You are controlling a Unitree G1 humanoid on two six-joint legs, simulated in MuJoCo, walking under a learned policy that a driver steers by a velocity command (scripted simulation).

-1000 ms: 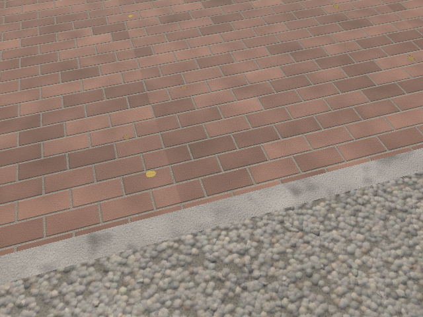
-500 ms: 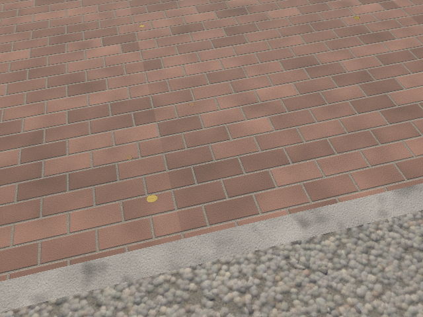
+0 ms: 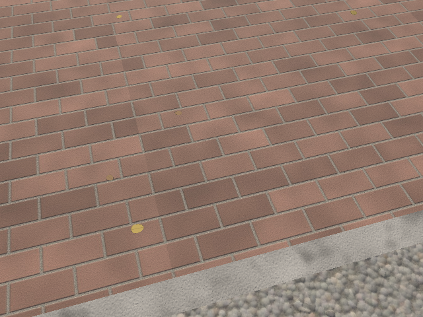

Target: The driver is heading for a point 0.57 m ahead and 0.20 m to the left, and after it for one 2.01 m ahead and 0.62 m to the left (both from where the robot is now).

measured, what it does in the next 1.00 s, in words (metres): walks ahead, turning left: right foot, then left foot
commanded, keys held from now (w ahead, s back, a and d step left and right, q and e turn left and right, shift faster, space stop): no key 0.12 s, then q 0.14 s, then w+q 0.72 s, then w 0.02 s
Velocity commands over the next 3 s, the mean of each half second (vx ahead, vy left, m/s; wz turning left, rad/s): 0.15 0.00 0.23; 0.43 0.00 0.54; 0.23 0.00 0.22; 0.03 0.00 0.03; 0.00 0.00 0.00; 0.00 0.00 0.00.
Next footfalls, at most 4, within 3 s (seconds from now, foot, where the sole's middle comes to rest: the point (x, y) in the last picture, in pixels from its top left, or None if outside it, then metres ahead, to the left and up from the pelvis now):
0.16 right None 0.12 -0.15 -0.77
0.54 left None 0.15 0.14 -0.77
1.00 right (190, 284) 0.55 0.08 -0.77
1.42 left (105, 299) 0.50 0.34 -0.77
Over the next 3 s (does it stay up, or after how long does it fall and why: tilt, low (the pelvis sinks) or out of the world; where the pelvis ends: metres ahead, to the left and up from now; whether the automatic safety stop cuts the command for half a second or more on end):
stays up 0.49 0.19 0.00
